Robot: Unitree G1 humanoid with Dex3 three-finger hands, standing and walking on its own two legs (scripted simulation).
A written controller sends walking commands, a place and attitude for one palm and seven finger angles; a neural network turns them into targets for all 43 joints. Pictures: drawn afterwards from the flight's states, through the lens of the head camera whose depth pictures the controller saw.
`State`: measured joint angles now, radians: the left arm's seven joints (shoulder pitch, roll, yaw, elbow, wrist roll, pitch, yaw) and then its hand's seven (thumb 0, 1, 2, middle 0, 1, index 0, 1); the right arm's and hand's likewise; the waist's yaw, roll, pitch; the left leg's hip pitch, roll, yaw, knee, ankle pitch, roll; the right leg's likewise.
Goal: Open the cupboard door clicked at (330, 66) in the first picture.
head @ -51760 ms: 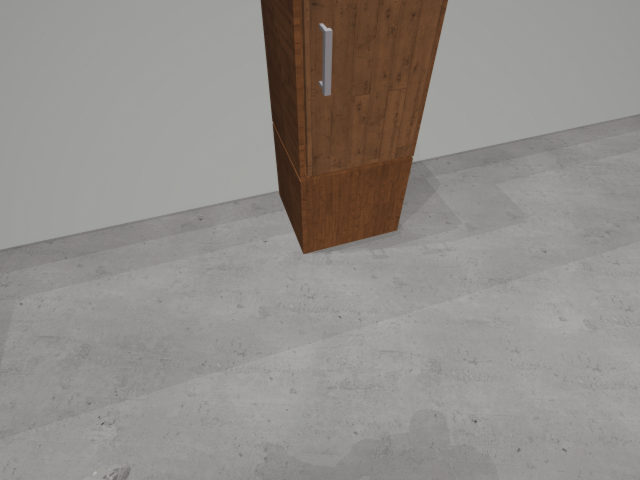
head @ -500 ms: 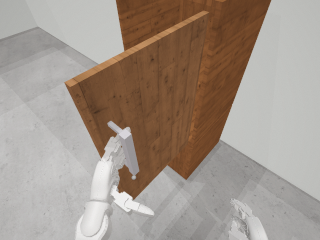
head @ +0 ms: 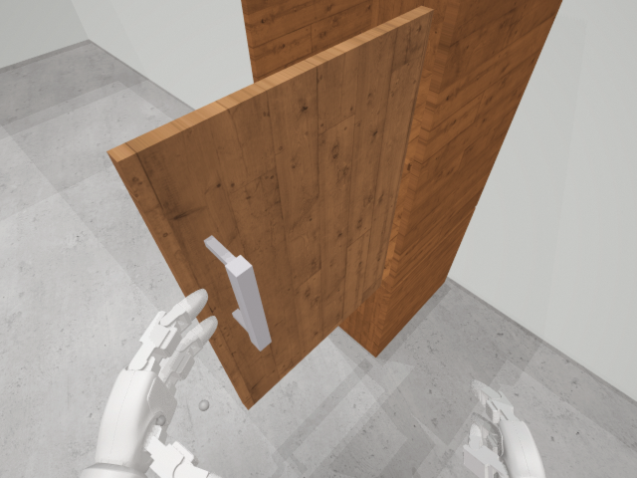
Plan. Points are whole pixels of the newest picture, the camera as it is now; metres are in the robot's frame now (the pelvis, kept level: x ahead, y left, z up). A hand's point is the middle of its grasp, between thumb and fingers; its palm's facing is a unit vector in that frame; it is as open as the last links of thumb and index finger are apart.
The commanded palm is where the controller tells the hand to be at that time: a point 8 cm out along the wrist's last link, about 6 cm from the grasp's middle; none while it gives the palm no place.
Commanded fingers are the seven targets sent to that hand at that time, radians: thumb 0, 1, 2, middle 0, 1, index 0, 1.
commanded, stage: slide the hand sideways off the handle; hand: left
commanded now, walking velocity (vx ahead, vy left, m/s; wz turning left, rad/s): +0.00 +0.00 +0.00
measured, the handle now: (240, 297) +0.30 +0.11 +0.10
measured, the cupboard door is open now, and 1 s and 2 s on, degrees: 89 89 89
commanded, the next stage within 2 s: draw the hand back to the body in 0.14 s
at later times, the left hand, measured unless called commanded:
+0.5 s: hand (155, 399) +0.18 +0.17 +0.11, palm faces +0.00 -1.00 -0.06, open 16.3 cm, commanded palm +0.14 +0.23 +0.12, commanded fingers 0.00 -0.50 0.30 -0.15 -0.30 -0.15 -0.30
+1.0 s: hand (64, 377) +0.18 +0.23 +0.15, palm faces +0.25 -0.91 -0.34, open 14.3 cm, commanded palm +0.14 +0.28 +0.18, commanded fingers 0.00 0.17 0.58 -0.17 -0.30 -0.17 -0.30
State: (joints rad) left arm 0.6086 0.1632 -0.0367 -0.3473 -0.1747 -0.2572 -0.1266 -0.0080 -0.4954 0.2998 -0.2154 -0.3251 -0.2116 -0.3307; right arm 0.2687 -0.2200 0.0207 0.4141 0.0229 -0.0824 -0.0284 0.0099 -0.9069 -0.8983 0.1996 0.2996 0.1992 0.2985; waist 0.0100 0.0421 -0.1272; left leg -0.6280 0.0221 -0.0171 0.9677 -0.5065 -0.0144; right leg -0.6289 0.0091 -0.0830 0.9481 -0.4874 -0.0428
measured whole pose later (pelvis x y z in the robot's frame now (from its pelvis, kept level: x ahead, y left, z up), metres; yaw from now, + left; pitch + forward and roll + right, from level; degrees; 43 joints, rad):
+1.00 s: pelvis +0.00 +0.03 +0.04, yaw -1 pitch +1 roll -2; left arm 0.61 0.30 0.14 -0.48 -0.06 -0.02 0.09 0.00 -0.15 0.45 -0.17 -0.30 -0.17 -0.30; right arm 0.26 -0.22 0.06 0.50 0.02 -0.12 -0.11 0.01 -0.91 -0.90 0.20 0.30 0.20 0.30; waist 0.05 0.06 -0.07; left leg -0.33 0.01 0.01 0.71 -0.40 0.02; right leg -0.32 0.01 -0.06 0.65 -0.35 -0.01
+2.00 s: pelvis +0.00 +0.01 +0.06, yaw -2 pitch -3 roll -1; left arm 0.46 0.33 0.34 -0.38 -0.06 -0.08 0.10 0.02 0.89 0.90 -0.21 -0.30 -0.21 -0.30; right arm 0.19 -0.23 0.02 0.64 0.01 -0.10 -0.07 0.01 -0.91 -0.90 0.20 0.30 0.20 0.30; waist 0.07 0.07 0.02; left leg -0.10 0.03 0.03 0.42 -0.27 0.00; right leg -0.09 0.03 -0.04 0.36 -0.21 -0.02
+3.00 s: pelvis -0.14 +0.05 +0.04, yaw -2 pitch +0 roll -3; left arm 0.54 0.45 0.49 -0.56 -0.03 -0.25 0.17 0.02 0.89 0.90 -0.22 -0.30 -0.21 -0.30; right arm 0.22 -0.19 -0.02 0.62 -0.01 -0.12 -0.06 0.01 -0.91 -0.90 0.20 0.30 0.20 0.30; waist -0.01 0.02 0.05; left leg -0.47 0.03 0.02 0.57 -0.10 0.05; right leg -0.44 0.09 0.02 1.01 -0.47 0.01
